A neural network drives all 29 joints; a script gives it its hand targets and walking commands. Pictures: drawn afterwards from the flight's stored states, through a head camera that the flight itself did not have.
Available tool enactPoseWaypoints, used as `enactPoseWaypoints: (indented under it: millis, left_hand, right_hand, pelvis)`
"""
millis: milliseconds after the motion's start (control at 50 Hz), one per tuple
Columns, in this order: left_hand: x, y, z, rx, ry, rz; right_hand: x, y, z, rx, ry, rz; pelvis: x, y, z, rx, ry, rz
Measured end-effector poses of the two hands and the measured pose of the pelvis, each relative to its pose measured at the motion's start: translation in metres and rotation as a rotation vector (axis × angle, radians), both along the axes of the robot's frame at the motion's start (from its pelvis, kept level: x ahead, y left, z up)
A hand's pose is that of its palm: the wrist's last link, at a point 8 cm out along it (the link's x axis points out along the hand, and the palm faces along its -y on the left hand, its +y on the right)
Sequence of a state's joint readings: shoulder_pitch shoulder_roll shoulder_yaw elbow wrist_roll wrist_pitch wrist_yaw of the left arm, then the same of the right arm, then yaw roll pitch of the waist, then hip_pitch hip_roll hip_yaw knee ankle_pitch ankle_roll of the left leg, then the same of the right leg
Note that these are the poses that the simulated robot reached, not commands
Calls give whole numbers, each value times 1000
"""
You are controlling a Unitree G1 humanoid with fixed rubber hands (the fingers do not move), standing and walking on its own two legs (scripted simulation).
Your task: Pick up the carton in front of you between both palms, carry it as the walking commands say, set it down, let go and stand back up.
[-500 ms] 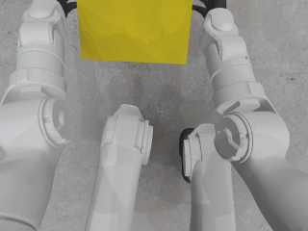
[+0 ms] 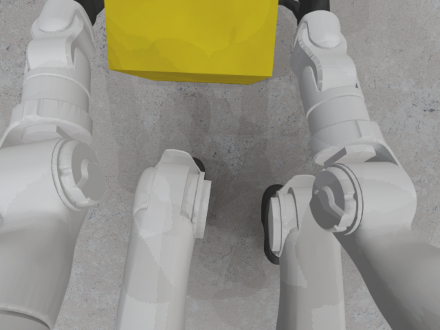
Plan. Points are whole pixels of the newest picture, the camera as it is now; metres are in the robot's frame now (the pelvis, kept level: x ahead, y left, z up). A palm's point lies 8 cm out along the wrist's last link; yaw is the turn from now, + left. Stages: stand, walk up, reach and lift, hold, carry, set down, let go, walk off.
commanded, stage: set down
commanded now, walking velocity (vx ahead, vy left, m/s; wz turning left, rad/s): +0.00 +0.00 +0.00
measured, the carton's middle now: (199, 15) +0.52 +0.16 -0.26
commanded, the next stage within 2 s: let go in 1.32 s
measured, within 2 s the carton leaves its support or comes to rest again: neither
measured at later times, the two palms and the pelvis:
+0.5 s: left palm out of the picture +0.46 +0.36 -0.12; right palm (328, 6) +0.53 -0.01 -0.12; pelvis -0.03 +0.00 +0.02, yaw +2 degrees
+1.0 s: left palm out of the picture +0.45 +0.37 +0.04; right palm out of the picture +0.53 -0.01 +0.04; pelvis +0.00 +0.01 +0.15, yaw +3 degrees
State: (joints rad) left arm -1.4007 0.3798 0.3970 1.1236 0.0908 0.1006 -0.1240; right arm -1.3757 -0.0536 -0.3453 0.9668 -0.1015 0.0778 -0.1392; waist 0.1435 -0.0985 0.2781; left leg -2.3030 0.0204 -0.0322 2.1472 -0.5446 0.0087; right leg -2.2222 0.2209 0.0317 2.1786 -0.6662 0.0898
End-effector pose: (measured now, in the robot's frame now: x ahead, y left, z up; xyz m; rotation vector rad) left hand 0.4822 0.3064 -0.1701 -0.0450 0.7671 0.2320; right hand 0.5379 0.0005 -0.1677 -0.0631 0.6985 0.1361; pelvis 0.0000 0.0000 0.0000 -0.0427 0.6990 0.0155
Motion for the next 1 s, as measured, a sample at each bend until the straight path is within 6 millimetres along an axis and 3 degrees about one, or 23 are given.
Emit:
enactPoseWaypoints:
  millis: [80, 160, 220, 280, 380, 460, 660, 1000]
  left_hand:
    - [-19, 4, -17, 17, 45, 25]
    - [-46, 21, -33, 42, 64, 109]
    - [-55, 37, -34, 56, 37, 138]
    - [-51, 49, -24, 61, -7, 135]
    - [-34, 55, 6, 44, -81, 112]
    - [-25, 53, 36, 41, -121, 87]
    - [-32, 53, 108, 60, -96, 81]
    - [-32, 64, 207, 65, -106, 78]
  right_hand:
    - [-9, -8, -11, -53, 25, 45]
    - [-25, -26, -29, -78, 68, 22]
    - [-23, -36, -29, -93, 59, 13]
    - [-17, -34, -19, -81, 22, 8]
    - [-12, -19, 4, -73, -24, 1]
    - [-10, -9, 34, -75, -60, -16]
    - [-5, -5, 111, -88, -49, -39]
    - [-9, -15, 203, -80, -69, -46]
  pelvis:
    - [-3, 0, -2, -4, -26, 7]
    - [-9, -1, -3, 0, -63, 10]
    - [-14, -1, -4, 4, -89, 11]
    - [-20, -1, -6, 3, -115, 13]
    - [-26, 0, -4, -6, -144, 32]
    - [-28, 1, 7, -16, -146, 50]
    - [-16, 2, 60, -39, -49, 71]
    - [2, 6, 145, -33, 54, 81]
